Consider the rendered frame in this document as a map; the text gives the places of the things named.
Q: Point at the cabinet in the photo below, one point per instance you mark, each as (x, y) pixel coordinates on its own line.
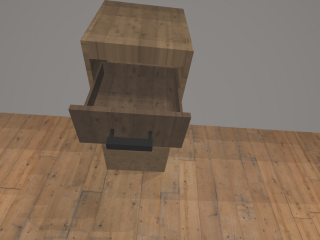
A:
(138, 34)

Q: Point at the handle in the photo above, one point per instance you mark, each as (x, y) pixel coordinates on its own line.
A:
(130, 144)

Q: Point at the drawer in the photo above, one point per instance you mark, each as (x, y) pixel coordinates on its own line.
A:
(132, 99)

